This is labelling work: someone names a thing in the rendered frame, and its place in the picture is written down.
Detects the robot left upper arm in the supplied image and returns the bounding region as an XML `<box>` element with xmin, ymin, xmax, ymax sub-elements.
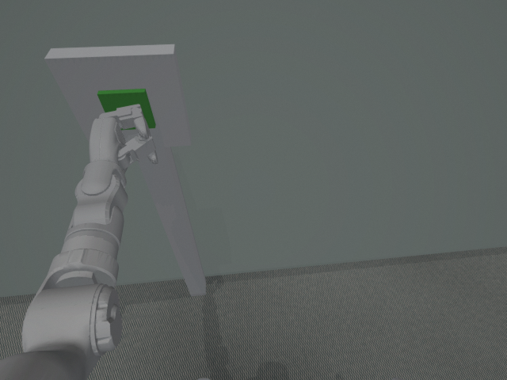
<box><xmin>0</xmin><ymin>283</ymin><xmax>123</xmax><ymax>380</ymax></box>

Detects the button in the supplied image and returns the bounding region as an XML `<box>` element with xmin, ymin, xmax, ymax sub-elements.
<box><xmin>97</xmin><ymin>89</ymin><xmax>156</xmax><ymax>130</ymax></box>

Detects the robot left forearm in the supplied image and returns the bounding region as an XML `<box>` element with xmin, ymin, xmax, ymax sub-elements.
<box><xmin>21</xmin><ymin>160</ymin><xmax>128</xmax><ymax>352</ymax></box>

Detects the panel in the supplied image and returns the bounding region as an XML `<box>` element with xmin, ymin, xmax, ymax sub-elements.
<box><xmin>44</xmin><ymin>44</ymin><xmax>206</xmax><ymax>296</ymax></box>

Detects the robot left hand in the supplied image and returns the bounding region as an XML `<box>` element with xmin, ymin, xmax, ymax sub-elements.
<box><xmin>89</xmin><ymin>104</ymin><xmax>158</xmax><ymax>174</ymax></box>

